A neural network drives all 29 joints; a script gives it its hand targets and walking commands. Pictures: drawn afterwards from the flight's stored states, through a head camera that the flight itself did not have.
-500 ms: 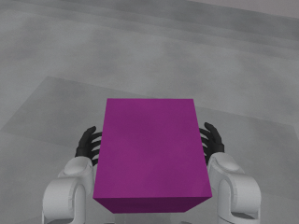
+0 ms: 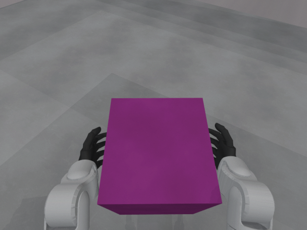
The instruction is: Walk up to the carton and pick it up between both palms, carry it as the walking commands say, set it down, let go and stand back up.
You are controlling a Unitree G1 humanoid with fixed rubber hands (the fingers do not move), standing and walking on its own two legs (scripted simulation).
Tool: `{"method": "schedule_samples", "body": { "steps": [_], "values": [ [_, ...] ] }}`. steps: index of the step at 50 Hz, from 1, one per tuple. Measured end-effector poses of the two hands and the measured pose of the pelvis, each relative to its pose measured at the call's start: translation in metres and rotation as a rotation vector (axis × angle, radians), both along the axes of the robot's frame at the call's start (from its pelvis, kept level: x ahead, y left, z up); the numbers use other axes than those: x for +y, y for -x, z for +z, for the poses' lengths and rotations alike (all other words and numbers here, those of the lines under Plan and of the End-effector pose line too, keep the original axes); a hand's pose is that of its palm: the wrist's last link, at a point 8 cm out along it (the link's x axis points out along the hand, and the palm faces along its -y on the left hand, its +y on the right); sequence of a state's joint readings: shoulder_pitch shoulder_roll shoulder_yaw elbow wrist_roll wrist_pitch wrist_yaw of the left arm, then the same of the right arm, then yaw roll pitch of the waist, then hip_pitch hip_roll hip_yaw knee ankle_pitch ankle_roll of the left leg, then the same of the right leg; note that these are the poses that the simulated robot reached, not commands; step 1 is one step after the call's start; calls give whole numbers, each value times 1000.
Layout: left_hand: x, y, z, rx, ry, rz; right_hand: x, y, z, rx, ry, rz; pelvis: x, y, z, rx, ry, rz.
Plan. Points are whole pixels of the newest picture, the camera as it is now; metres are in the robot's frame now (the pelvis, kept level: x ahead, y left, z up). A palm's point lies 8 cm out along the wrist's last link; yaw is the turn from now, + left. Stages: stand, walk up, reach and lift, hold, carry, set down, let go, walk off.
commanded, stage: carry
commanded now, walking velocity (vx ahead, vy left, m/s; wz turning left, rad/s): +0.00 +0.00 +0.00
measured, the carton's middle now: (156, 162) +0.27 -0.01 +0.04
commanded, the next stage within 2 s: none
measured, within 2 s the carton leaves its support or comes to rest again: neither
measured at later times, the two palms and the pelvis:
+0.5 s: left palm (12, 179) +0.20 +0.27 +0.11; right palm (165, 177) +0.21 -0.02 +0.11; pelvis -0.04 +0.13 +0.01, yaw +2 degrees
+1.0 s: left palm out of the picture +0.18 +0.35 +0.10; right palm (124, 184) +0.19 +0.06 +0.11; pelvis -0.07 +0.20 +0.02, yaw +3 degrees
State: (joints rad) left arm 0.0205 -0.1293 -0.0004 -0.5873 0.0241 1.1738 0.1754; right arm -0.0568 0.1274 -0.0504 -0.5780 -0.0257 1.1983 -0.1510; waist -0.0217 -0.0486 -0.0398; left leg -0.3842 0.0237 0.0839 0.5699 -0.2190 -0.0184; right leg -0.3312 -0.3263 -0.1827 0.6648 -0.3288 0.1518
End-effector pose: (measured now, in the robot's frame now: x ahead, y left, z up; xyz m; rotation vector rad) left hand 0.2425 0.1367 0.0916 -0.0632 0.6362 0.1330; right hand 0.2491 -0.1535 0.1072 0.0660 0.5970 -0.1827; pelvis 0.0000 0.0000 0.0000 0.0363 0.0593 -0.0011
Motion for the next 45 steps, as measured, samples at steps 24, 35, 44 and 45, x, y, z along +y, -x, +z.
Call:
{"method": "schedule_samples", "body": {
  "steps": [24,35,44,45],
  "values": [
    [129,42,14,43,-33,9,128,43,-1,43,-30,9,125,35,15,-7,55,39],
    [183,56,10,35,5,66,184,37,11,35,27,77,161,44,11,-31,67,38],
    [204,66,-5,95,46,49,205,52,1,96,42,52,187,57,17,-11,65,31],
    [205,66,-3,91,42,43,206,54,2,92,36,45,189,59,19,-7,65,32]
  ]
}}
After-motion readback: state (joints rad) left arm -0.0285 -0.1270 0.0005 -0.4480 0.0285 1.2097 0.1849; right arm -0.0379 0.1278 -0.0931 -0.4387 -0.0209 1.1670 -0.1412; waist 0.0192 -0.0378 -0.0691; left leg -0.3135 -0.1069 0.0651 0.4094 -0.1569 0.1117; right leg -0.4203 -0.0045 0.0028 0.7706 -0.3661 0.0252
